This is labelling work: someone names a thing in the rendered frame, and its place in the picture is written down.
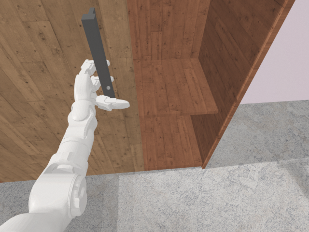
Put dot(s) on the robot left hand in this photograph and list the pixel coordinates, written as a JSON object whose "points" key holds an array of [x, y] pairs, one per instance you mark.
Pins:
{"points": [[85, 86]]}

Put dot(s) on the robot left upper arm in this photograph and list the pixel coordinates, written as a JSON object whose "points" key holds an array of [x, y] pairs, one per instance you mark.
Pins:
{"points": [[56, 199]]}

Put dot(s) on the robot left forearm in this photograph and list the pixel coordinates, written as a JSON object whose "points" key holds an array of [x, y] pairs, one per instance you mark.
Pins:
{"points": [[76, 145]]}

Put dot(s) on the handle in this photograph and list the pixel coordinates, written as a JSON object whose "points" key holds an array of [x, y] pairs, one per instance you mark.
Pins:
{"points": [[93, 36]]}

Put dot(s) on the wardrobe door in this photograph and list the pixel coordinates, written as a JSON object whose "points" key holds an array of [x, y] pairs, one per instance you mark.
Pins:
{"points": [[42, 48]]}

